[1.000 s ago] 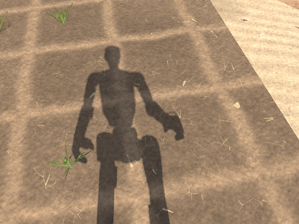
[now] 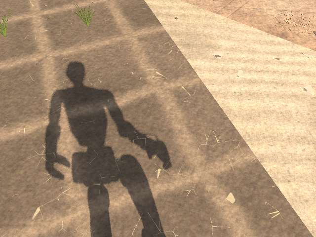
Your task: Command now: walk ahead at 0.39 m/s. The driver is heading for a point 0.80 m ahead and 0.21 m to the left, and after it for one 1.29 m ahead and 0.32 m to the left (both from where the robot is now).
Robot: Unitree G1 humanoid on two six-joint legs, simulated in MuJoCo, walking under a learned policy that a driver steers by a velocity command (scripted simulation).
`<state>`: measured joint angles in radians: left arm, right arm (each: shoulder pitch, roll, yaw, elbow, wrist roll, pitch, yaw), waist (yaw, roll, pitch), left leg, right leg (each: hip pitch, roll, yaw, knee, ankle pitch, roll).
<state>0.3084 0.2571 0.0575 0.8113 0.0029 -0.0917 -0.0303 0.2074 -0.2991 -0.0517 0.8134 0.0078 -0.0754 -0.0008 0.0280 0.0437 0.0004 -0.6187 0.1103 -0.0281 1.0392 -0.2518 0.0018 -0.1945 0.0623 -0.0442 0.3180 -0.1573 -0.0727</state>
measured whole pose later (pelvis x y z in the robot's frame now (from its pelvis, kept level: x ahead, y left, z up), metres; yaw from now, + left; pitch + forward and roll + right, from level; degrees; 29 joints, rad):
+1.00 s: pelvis +0.20 +0.03 -0.01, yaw +9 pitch +3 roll -1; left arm 0.15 0.27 0.09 0.86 0.00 0.00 0.07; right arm 0.17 -0.27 -0.08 0.79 0.00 -0.01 0.00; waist -0.01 -0.01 0.05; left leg -0.39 -0.06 -0.04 0.55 -0.20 0.06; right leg -0.48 0.00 0.04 1.13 -0.52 0.05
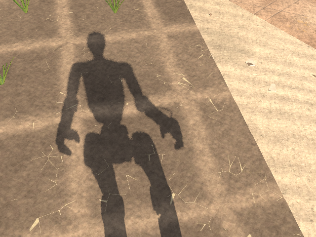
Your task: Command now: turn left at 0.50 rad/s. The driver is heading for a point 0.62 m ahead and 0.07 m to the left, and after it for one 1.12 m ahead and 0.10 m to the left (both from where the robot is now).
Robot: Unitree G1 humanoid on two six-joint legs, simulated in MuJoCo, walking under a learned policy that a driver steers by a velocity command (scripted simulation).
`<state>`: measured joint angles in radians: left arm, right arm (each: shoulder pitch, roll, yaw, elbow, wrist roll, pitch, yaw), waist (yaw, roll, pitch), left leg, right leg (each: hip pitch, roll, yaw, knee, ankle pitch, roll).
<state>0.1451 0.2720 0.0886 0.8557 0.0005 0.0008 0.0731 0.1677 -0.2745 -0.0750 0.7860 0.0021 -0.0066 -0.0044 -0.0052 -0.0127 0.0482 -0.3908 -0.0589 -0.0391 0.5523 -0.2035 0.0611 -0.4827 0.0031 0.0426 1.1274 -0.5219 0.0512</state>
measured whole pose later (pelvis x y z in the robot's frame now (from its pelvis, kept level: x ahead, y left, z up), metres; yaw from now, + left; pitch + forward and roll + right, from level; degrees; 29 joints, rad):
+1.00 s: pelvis +0.14 +0.05 +0.01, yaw +19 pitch +2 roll +1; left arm 0.08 0.29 0.05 0.75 -0.02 -0.09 -0.05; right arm 0.44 -0.25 -0.05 0.82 0.01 -0.07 0.00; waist -0.07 -0.05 0.02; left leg 0.08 -0.03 0.01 0.18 -0.30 0.04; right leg -0.68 -0.08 0.00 0.64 0.06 0.00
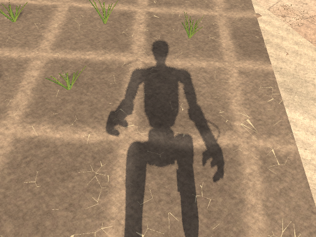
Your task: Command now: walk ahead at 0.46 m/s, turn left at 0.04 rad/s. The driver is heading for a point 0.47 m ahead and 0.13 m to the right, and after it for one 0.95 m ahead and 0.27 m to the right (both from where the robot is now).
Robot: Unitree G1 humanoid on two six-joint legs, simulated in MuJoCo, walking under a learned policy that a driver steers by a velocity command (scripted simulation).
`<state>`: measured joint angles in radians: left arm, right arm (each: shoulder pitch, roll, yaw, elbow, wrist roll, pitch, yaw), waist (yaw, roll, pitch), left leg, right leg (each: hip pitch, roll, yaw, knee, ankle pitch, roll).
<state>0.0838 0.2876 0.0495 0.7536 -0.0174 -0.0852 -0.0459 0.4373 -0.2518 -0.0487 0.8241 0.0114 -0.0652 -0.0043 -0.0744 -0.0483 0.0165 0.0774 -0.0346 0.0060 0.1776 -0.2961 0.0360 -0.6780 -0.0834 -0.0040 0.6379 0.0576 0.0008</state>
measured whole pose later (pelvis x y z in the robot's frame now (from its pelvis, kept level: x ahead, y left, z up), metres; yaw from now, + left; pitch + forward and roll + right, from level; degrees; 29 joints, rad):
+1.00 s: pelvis +0.45 -0.03 +0.00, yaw -27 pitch +1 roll +1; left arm 0.14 0.31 0.08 0.59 -0.01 0.07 -0.02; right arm 0.16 -0.31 -0.07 0.75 0.01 -0.02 -0.01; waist -0.03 -0.01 0.07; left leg -0.22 0.07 0.19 0.43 -0.22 -0.01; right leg -0.49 -0.06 -0.02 0.75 -0.27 0.03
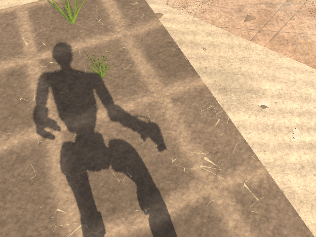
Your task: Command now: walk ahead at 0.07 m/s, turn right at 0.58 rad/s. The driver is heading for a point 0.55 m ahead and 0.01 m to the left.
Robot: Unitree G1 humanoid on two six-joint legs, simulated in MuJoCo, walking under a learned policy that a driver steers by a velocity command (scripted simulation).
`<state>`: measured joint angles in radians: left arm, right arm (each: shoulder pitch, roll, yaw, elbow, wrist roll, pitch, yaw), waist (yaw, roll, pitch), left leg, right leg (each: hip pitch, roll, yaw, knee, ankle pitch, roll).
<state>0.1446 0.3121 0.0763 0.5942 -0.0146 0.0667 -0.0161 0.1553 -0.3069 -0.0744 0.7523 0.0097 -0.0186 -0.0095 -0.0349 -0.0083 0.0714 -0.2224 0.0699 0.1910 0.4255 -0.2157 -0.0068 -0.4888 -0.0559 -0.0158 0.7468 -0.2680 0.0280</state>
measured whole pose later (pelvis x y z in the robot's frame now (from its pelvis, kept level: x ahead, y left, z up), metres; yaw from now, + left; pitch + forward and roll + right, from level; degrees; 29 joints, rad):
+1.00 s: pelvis +0.29 -0.08 -0.02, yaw -7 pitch +3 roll +0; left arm 0.02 0.25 0.04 0.60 -0.01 -0.09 -0.04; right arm 0.46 -0.29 -0.05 0.88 0.02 -0.04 -0.01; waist -0.09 0.01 0.04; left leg -0.07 0.05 -0.05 0.71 -0.49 -0.01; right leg -0.50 0.00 -0.03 0.58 -0.12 -0.05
